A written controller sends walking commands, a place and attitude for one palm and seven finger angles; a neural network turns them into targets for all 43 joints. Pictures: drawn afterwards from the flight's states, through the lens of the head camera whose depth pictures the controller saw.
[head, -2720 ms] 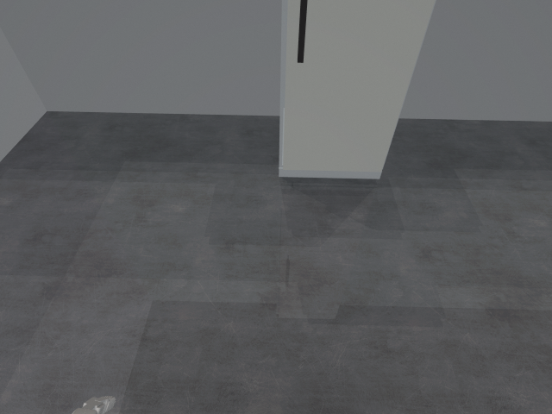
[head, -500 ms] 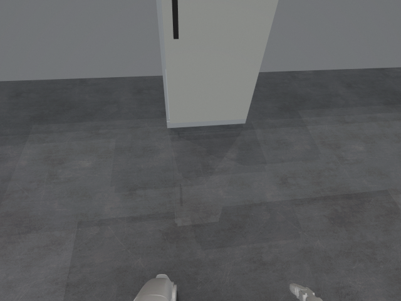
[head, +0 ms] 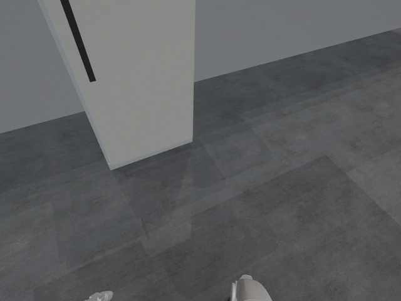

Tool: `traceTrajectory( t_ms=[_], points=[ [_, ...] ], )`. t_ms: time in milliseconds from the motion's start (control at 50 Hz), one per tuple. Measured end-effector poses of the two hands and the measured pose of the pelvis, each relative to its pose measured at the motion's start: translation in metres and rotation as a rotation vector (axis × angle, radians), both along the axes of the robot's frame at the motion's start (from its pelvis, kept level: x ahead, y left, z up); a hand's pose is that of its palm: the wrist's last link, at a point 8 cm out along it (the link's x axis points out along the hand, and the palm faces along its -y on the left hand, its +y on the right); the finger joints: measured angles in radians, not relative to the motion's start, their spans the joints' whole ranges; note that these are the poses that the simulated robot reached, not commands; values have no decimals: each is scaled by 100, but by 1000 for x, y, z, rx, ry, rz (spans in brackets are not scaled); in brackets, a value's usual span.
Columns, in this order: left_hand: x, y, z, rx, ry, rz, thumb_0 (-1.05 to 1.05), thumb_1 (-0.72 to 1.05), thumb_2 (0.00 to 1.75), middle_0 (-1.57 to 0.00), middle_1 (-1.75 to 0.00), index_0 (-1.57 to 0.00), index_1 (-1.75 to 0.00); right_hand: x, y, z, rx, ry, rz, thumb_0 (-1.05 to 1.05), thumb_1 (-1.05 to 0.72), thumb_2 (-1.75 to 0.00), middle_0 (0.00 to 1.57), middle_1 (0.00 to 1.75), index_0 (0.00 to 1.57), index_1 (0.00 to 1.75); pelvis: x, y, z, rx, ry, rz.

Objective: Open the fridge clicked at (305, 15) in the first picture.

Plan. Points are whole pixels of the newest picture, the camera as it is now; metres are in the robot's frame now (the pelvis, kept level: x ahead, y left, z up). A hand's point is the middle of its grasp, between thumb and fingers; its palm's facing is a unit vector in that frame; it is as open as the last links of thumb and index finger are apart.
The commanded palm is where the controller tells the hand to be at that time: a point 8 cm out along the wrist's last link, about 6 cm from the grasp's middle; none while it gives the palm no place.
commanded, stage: walk to a spot facing it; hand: left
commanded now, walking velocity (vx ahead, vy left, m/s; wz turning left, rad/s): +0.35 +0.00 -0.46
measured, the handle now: (76, 34) +0.89 +0.43 +0.08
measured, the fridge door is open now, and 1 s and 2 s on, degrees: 0 0 0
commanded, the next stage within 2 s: turn to face it in 0.36 s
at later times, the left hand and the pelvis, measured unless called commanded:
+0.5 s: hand (138, 249) +0.27 +0.16 -0.17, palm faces -0.10 -0.97 -0.22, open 7.3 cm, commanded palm none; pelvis +0.22 -0.03 +0.00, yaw -9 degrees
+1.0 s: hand (148, 197) +0.41 +0.15 -0.16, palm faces +0.07 -0.97 -0.24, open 7.4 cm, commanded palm none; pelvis +0.30 -0.04 -0.01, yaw +3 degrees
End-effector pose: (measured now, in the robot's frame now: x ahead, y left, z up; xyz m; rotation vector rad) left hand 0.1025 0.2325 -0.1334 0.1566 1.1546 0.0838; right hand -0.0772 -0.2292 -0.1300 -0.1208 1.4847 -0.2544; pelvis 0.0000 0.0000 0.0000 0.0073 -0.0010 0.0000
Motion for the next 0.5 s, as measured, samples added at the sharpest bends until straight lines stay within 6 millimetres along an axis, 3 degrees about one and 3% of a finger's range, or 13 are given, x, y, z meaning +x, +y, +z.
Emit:
traceTrajectory(
  t_ms=[120, 200, 280, 400, 500],
  points=[
    [102, -47, -11, -23, -20, -139, 1, 91, 90, -20, -30, -20, -30, -2, 13, -8, 61, 137, -127, 0, -91, -89, 20, 30, 20, 30, 61, -19, -12, -12, 12, -66],
    [149, -71, -21, -23, -78, -154, 1, 91, 90, -20, -30, -20, -30, 28, 5, -21, 99, 181, -169, 0, -91, -89, 20, 30, 20, 30, 101, -39, -26, -7, 3, -102],
    [154, -73, -16, -8, -29, -118, 0, 91, 90, -20, -30, -20, -30, 109, -18, -23, 69, 47, -146, 1, -91, -89, 20, 30, 20, 30, 131, -46, -15, -15, -16, -122],
    [162, -40, -1, 79, 48, -86, -2, 94, 90, -21, -30, -20, -30, 251, -46, -12, 9, -234, -78, 0, -92, -89, 20, 30, 19, 30, 176, -44, -3, -21, -2, -145],
    [168, -23, -9, 66, 126, -57, -1, 92, 90, -20, -30, -20, -30, 338, -48, 0, -20, -351, -16, 0, -92, -89, 20, 30, 19, 30, 218, -32, -4, -32, 2, -162]
  ],
)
